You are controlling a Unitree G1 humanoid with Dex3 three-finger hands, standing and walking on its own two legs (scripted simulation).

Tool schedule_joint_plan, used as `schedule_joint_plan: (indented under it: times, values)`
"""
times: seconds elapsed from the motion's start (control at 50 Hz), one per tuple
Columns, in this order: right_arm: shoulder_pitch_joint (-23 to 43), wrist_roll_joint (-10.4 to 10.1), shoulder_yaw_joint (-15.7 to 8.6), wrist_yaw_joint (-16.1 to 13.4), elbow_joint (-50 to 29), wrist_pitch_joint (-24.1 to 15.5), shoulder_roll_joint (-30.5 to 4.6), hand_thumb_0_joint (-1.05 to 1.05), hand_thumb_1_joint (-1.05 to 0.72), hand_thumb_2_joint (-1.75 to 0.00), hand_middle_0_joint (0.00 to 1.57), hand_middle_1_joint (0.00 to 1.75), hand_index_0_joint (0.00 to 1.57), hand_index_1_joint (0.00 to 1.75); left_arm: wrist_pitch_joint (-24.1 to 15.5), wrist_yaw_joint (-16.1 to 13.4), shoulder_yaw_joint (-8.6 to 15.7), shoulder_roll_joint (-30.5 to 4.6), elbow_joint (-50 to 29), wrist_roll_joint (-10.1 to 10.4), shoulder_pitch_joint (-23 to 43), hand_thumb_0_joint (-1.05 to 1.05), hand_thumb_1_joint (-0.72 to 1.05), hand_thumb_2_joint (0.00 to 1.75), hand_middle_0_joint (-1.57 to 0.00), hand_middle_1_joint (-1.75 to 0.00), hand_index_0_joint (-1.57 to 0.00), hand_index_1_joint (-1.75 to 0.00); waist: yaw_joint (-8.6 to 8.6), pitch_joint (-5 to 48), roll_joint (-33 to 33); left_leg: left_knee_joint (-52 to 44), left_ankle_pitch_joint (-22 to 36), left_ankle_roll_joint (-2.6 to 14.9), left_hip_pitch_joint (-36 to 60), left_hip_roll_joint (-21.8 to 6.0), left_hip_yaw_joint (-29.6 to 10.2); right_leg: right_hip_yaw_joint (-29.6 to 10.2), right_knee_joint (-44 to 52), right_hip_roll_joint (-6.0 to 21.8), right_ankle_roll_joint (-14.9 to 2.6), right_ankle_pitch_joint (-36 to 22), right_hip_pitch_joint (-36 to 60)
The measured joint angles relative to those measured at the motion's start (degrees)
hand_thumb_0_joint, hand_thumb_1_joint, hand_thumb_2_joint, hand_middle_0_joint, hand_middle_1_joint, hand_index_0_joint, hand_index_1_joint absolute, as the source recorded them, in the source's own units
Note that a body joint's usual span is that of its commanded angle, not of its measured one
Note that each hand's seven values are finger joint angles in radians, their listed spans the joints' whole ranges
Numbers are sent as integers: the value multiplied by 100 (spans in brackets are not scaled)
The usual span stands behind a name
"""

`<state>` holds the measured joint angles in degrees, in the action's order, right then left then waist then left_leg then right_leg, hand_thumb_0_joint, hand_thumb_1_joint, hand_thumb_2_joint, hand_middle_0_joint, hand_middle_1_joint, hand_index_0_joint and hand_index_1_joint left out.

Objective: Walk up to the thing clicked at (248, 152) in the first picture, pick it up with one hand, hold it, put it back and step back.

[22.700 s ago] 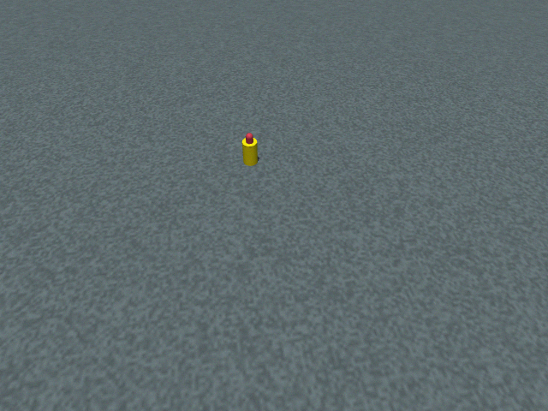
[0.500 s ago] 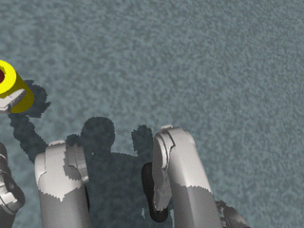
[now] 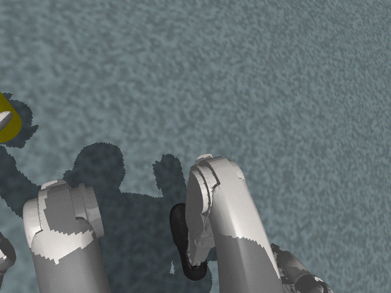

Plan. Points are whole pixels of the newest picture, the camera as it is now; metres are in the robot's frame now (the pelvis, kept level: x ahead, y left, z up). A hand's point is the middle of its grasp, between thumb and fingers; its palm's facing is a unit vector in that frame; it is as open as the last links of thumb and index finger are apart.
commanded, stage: lower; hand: left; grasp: from the side
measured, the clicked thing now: out of the picture +0.46 +0.30 -0.14
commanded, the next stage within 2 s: loosen in 0.82 s
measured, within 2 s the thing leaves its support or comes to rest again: rests again in 1.56 s
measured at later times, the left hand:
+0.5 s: hand out of the picture +0.47 +0.31 -0.18, palm faces +0.38 -0.92 -0.05, open 11.0 cm
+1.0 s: hand out of the picture +0.47 +0.30 -0.20, palm faces +0.39 -0.92 -0.03, open 10.9 cm
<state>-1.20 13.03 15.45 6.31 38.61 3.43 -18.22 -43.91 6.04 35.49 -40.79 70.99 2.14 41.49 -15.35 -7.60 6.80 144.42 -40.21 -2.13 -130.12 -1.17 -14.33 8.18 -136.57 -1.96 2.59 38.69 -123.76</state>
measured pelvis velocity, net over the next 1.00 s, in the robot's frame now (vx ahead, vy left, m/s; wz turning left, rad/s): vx -0.01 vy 0.01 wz -0.09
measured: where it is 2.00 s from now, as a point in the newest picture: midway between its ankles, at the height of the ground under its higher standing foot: (143, 271)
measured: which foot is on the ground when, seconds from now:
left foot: down 0.00-1.00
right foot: down 0.00-1.00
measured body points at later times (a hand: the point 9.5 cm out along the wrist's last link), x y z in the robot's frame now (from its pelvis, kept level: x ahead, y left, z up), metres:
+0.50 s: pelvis +0.00 +0.01 -0.01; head +0.26 +0.15 +0.32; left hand +0.44 +0.35 -0.18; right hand +0.10 -0.27 -0.07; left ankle +0.08 +0.13 -0.28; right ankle +0.11 -0.12 -0.28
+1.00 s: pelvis -0.01 +0.01 -0.02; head +0.26 +0.17 +0.31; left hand +0.44 +0.35 -0.19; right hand +0.12 -0.26 -0.06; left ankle +0.08 +0.13 -0.28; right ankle +0.11 -0.12 -0.28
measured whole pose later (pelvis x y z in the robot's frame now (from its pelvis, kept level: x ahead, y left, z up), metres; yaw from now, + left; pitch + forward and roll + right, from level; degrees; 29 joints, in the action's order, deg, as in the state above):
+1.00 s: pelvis -0.01 +0.01 -0.02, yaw -5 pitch +16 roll -17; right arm 8.5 19.5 28.9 6.1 32.7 3.8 -21.2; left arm -55.5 1.5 35.1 -54.0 85.2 2.8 43.7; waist -17.2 -17.5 14.9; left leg 150.8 -41.8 -1.3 -127.9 -1.5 -21.1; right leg 12.9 -137.1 -4.7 4.9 37.0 -119.3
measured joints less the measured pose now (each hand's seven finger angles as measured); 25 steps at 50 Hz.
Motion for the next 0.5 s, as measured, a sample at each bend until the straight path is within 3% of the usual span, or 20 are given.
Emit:
schedule_joint_plan:
  times: [0.1,0.32,0.42,0.5]
  values:
    - [99,76,184,14,-28,-2,-86,0,-93,-90,20,30,21,30,-134,-122,91,-210,400,106,118,-4,-50,105,-63,-97,-68,-99,-49,-197,87,94,33,20,-14,2,-65,43,-38,-29,38,-60,11]
    - [293,295,588,23,-183,-25,-150,0,-93,-90,20,30,21,30,-431,-60,86,-697,648,-43,179,-4,-49,105,-62,-97,-68,-99,-174,-540,450,356,-42,42,3,3,-283,196,-104,-111,95,-75,123]
    - [379,386,741,30,-268,-18,-187,0,-93,-90,20,30,21,30,-507,-215,189,-773,732,-16,127,-4,-49,105,-62,-97,-68,-99,-191,-618,514,412,-107,42,69,10,-386,274,-84,-131,120,-43,227]
    - [480,456,824,31,-312,-11,-213,0,-93,-90,20,30,21,30,-590,-334,126,-896,820,-72,105,-4,-49,105,-62,-97,-68,-100,-192,-700,547,444,-121,53,102,10,-430,308,-74,-146,134,-46,282]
